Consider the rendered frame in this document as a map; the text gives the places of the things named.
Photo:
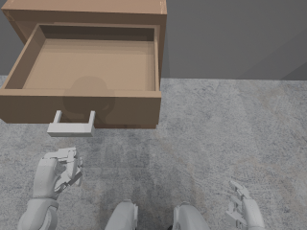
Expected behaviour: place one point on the robot thigh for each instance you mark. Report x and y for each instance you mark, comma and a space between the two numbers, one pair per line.
124, 217
187, 217

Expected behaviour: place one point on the right robot thigh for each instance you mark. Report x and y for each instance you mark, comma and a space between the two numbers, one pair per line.
187, 217

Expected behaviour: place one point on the cabinet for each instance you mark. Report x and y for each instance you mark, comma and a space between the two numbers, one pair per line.
25, 14

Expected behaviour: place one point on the left robot forearm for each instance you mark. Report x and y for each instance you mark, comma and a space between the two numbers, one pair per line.
41, 214

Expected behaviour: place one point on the drawer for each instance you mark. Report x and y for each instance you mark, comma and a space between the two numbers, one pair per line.
76, 69

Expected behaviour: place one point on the handle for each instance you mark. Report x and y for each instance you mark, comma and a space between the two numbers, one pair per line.
57, 129

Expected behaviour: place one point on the robot right hand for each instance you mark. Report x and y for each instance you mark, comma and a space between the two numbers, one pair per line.
248, 213

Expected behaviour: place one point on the left robot thigh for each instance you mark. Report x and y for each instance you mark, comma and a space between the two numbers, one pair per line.
124, 217

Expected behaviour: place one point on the robot left hand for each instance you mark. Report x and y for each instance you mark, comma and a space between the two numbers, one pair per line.
65, 163

